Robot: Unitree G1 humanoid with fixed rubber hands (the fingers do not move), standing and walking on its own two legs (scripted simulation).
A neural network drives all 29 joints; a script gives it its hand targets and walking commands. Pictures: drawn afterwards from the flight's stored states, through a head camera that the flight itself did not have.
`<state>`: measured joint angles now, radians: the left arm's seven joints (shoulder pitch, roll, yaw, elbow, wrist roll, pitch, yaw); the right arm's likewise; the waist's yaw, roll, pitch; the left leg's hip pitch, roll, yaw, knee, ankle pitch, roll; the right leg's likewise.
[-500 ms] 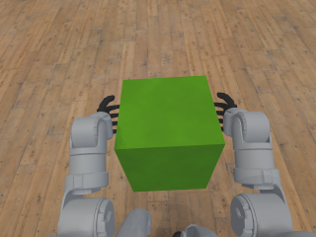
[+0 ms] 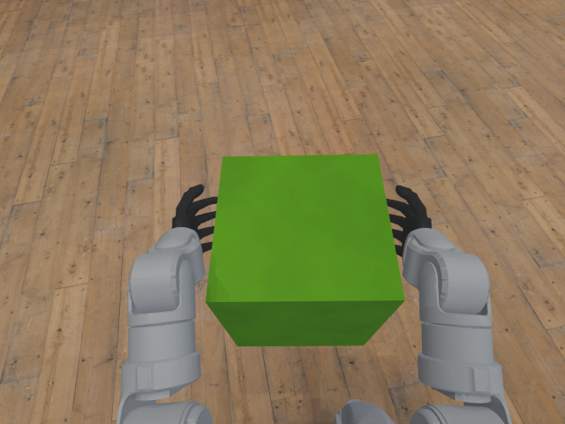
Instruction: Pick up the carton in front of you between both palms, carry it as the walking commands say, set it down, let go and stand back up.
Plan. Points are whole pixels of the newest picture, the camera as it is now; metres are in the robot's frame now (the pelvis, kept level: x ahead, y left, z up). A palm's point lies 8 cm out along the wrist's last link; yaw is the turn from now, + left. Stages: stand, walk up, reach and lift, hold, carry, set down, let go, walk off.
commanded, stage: carry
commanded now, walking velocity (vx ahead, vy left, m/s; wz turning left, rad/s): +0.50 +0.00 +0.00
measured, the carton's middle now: (300, 260) +0.34 -0.02 +0.00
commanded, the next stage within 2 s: none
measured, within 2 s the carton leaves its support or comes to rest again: neither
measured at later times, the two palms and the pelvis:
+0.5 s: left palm (203, 128) +0.55 +0.12 +0.08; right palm (377, 111) +0.58 -0.17 +0.08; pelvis +0.31 -0.05 +0.00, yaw +4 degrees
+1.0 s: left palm (207, 28) +0.87 +0.14 +0.09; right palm (343, 20) +0.87 -0.16 +0.09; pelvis +0.61 -0.02 -0.01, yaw +2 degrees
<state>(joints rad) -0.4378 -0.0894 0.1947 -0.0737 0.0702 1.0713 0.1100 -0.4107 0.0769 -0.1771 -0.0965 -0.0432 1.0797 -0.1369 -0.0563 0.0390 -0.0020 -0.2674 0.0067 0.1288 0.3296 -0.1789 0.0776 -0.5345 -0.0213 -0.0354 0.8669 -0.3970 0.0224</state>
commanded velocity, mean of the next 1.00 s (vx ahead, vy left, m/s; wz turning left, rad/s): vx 0.40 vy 0.00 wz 0.00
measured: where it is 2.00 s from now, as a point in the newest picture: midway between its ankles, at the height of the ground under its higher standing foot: (286, 268)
